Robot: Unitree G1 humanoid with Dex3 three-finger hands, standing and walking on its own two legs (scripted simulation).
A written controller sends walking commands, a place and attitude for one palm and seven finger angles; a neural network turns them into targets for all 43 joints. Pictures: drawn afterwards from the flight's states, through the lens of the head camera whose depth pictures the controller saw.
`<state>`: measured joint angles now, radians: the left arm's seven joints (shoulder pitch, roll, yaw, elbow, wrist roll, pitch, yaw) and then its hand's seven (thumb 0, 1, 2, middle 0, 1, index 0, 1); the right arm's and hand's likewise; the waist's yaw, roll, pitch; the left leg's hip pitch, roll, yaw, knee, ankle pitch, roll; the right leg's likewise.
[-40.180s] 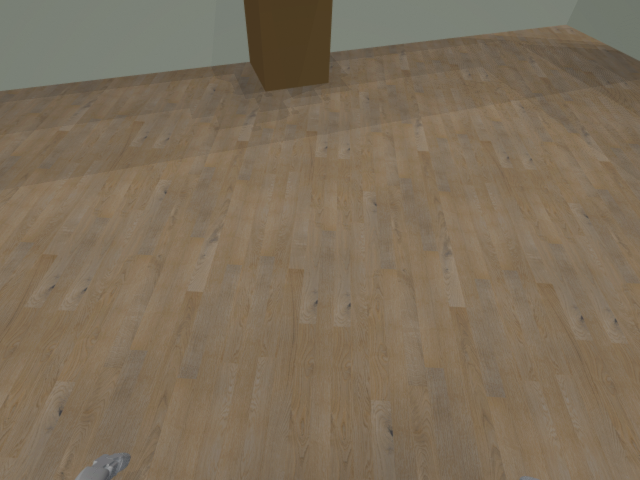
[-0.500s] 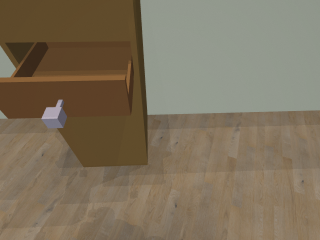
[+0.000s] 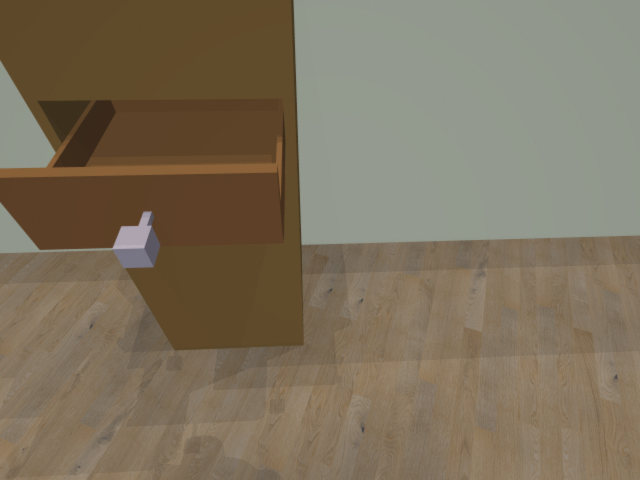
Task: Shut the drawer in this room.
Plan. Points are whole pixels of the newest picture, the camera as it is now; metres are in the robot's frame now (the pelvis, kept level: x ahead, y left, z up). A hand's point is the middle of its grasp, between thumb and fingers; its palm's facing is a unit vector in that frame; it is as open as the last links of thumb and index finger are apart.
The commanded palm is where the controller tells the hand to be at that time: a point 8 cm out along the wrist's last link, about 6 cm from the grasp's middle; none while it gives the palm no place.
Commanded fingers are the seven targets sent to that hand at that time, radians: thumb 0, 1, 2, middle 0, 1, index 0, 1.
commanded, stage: shuffle to correct the standing spot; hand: left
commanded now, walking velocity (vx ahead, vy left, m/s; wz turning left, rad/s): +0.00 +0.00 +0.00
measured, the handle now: (141, 235) +0.41 +0.28 +0.07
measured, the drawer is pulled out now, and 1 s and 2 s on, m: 0.19 0.19 0.19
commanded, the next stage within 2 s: come to a stop and stand still in 0.10 s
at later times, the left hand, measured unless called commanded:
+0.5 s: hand out of the picture +0.02 +0.21 -0.18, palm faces +0.04 -0.97 -0.25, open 7.4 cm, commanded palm none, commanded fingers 0.00 0.90 0.90 -0.20 -0.30 -0.20 -0.30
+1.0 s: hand out of the picture +0.06 +0.20 -0.18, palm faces -0.01 -0.98 -0.20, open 7.4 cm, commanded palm none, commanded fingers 0.00 0.90 0.90 -0.20 -0.30 -0.20 -0.30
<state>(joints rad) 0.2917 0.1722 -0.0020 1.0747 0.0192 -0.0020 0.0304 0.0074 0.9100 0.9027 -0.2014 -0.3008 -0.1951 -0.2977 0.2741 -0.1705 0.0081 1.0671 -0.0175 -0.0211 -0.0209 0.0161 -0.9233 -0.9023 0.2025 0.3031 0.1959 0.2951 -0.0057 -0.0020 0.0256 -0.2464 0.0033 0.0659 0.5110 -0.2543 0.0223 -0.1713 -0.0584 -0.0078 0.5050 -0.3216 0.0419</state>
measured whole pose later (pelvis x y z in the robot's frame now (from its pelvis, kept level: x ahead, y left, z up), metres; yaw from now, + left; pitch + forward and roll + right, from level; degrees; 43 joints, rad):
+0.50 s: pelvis +0.01 +0.02 -0.01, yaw +1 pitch -1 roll +0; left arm 0.28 0.19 0.01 1.03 0.02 0.00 0.03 0.01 0.91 0.90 -0.20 -0.30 -0.20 -0.30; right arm 0.24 -0.19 0.00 0.99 -0.02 0.00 -0.01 0.01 -0.92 -0.90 0.20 0.30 0.20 0.30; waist 0.01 0.01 0.05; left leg -0.29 -0.04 0.06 0.64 -0.33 0.06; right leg -0.23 -0.04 -0.02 0.63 -0.38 -0.01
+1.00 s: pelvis +0.04 +0.02 +0.00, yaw +0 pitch +0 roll +0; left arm 0.24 0.18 -0.01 1.06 0.02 0.01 0.03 0.01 0.91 0.90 -0.20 -0.30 -0.20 -0.30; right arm 0.24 -0.17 0.02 1.09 -0.02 -0.02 -0.03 0.01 -0.91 -0.90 0.20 0.30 0.20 0.30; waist -0.01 -0.02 0.05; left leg -0.19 -0.04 0.07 0.49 -0.30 0.05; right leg -0.14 -0.03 -0.01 0.49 -0.35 0.02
